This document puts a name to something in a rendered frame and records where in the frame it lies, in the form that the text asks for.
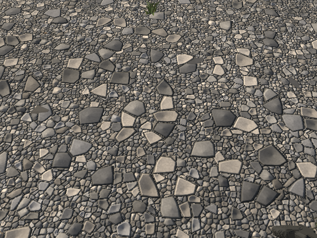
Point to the right robot hand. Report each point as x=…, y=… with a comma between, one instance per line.
x=293, y=231

